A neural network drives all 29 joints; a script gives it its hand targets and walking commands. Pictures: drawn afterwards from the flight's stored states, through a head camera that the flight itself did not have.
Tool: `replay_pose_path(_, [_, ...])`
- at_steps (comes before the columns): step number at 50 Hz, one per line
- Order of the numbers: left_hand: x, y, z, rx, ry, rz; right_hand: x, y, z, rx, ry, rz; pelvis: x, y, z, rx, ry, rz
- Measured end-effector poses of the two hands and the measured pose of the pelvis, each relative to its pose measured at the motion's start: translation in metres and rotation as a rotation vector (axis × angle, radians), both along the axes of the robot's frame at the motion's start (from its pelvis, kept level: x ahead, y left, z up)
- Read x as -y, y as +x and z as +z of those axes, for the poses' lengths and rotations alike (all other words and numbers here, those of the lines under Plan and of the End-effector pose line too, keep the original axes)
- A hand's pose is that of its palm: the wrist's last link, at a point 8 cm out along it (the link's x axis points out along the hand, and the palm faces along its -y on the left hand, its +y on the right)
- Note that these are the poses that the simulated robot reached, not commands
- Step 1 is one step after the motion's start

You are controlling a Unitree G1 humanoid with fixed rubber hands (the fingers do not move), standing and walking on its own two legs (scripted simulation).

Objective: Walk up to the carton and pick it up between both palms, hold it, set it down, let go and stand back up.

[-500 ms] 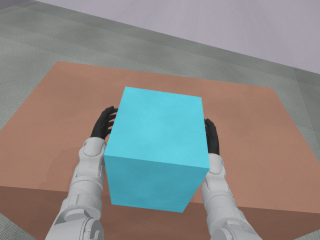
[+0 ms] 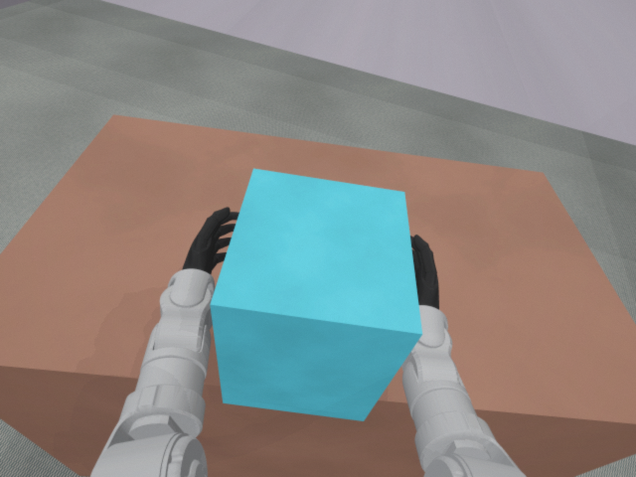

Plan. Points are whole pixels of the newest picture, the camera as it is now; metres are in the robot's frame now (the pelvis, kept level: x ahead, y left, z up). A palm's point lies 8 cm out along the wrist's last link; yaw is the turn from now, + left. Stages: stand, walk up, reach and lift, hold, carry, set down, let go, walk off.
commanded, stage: reach and lift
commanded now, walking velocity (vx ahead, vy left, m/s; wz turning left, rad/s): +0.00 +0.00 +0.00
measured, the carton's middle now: (311, 300) +0.35 +0.00 +0.04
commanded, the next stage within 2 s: none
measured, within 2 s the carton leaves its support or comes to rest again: leaves its support in 0.14 s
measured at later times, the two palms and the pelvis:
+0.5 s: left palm (197, 249) +0.36 +0.15 +0.11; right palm (432, 277) +0.34 -0.14 +0.11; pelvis -0.01 +0.00 +0.00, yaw +0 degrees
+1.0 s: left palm (190, 230) +0.35 +0.15 +0.15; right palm (444, 255) +0.34 -0.14 +0.15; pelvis -0.02 +0.00 +0.00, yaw +1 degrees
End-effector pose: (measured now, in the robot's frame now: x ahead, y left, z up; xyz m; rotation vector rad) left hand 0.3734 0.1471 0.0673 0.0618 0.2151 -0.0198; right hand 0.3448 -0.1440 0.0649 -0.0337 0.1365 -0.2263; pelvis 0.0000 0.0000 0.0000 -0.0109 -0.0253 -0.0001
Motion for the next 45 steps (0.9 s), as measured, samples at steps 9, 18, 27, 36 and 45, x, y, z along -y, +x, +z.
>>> replay_pose_path(9, [0.006,-0.001,0.011,0.006,0.011,0.001,0.005,-0.001,0.01,0.009,0.007,-0.001,0.001,-0.002,0.0,-0.008,-0.002,-0.004])
replay_pose_path(18, [0.004,-0.005,0.031,0.021,0.012,0.019,0.004,0.001,0.032,0.025,0.008,0.016,0.002,-0.006,0.0,0.026,0.0,-0.004])
replay_pose_path(27, [-0.002,-0.011,0.046,0.029,0.018,0.034,-0.001,-0.001,0.047,0.035,0.021,0.032,0.0,-0.01,-0.001,0.056,0.002,0.006])
replay_pose_path(36, [-0.002,-0.015,0.062,0.041,0.023,0.046,-0.002,-0.001,0.062,0.048,0.038,0.041,-0.001,-0.014,-0.002,0.075,0.003,0.009])
replay_pose_path(45, [-0.001,-0.018,0.079,0.052,0.025,0.06,-0.001,0.0,0.078,0.061,0.045,0.053,0.0,-0.016,-0.002,0.098,0.004,0.008])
